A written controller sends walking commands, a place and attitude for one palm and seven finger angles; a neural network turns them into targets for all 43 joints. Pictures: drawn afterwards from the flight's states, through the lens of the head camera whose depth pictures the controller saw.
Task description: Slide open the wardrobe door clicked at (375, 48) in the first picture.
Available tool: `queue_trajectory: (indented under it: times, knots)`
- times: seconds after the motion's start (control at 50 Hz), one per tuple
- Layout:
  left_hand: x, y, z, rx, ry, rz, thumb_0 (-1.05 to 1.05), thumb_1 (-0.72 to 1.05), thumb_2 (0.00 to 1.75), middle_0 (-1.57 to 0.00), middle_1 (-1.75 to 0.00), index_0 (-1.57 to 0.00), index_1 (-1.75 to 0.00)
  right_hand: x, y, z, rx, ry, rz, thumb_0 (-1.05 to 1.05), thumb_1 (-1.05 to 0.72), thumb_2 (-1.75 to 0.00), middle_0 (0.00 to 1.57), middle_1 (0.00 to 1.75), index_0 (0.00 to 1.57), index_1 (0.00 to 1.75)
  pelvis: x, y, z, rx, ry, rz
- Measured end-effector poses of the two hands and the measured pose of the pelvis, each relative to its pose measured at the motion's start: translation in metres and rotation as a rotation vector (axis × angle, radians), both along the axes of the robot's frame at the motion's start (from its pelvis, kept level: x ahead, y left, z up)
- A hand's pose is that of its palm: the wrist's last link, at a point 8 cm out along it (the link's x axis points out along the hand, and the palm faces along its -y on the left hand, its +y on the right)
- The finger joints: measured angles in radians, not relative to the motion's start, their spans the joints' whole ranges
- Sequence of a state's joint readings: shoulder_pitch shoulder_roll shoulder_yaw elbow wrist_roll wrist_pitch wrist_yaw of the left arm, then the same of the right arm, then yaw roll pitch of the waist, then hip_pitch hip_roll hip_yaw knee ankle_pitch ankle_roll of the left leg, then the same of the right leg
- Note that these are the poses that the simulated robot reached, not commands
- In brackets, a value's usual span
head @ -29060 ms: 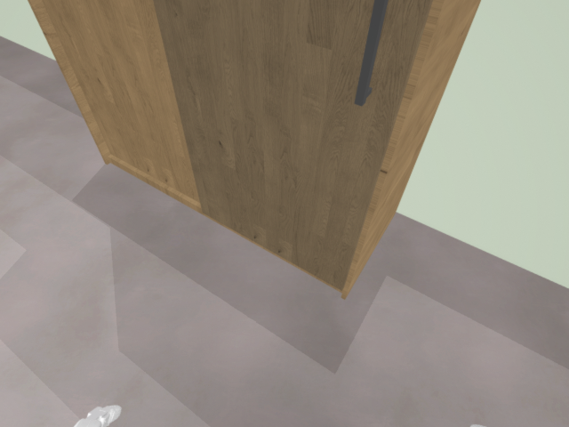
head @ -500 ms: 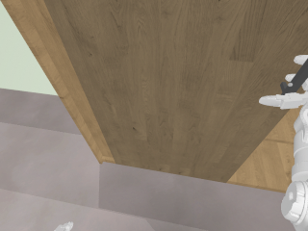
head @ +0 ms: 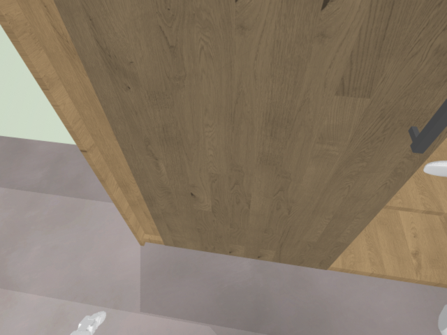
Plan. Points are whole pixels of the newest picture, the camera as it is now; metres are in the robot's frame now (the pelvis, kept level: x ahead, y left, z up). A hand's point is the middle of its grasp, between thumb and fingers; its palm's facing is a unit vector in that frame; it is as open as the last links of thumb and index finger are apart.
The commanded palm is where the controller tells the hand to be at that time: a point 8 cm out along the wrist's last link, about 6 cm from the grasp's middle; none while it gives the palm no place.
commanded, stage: slip the hand off the handle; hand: right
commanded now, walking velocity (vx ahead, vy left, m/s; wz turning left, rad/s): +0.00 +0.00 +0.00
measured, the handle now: out of the picture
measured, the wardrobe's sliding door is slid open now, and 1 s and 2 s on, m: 0.58 0.58 0.58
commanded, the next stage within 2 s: draw the hand back to the body in 0.94 s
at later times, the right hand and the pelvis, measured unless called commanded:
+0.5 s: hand out of the picture +0.37 -0.38 +0.16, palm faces +0.41 +0.91 -0.11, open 14.7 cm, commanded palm +0.32 -0.41 +0.17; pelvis +0.00 -0.02 +0.00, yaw +1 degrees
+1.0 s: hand out of the picture +0.28 -0.36 +0.16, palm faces +0.48 +0.87 -0.15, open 14.7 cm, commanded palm +0.25 -0.39 +0.17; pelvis -0.02 -0.02 +0.00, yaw -2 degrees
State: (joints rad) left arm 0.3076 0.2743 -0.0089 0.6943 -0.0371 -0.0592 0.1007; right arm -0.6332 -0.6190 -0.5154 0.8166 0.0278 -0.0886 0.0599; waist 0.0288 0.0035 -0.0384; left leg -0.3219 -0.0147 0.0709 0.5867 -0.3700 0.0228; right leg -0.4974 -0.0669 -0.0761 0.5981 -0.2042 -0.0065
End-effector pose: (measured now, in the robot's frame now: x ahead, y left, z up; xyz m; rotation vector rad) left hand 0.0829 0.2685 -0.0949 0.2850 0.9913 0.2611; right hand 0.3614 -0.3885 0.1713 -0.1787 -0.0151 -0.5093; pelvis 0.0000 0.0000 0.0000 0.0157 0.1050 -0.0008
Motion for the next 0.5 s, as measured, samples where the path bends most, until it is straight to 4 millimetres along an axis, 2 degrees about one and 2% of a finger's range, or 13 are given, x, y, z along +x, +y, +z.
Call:
queue_trajectory:
  times: [0.16, 0.32, 0.42, 0.5]
  knots:
    - [-0.016, 0.007, -0.003, 0.033, 0.07, 0.015, 0.01, 0.91, 0.9, -0.2, -0.3, -0.2, -0.3, -0.002, -0.015, -0.001, 0.023, -0.002, 0.046, -0.01, 0.55, -0.2, 0.25, 1.15, 0.25, 1.15, -0.001, -0.002, -0.002, 0.009, 0.016, -0.012]
    - [-0.036, 0.003, -0.002, 0.039, 0.102, 0.052, 0.01, 0.91, 0.9, -0.2, -0.3, -0.2, -0.3, 0.001, -0.034, -0.004, 0.006, 0.006, 0.037, -0.01, 0.55, -0.2, 0.25, 1.15, 0.25, 1.15, -0.003, -0.008, -0.004, 0.015, 0.041, 0.005]
    - [-0.04, -0.007, -0.004, 0.013, 0.097, 0.072, 0.01, 0.91, 0.9, -0.2, -0.3, -0.2, -0.3, -0.012, -0.029, 0.002, -0.025, -0.06, 0.092, -0.01, 0.55, -0.2, 0.25, 1.15, 0.25, 1.15, -0.001, -0.016, -0.003, 0.016, 0.032, 0.02]
    - [-0.031, -0.018, -0.004, -0.009, 0.05, 0.073, 0.01, 0.91, 0.9, -0.2, -0.3, -0.2, -0.3, -0.029, -0.029, -0.008, 0.039, -0.047, 0.096, -0.01, 0.55, -0.2, 0.25, 1.15, 0.25, 1.15, 0.0, -0.02, -0.002, 0.015, 0.014, 0.022]
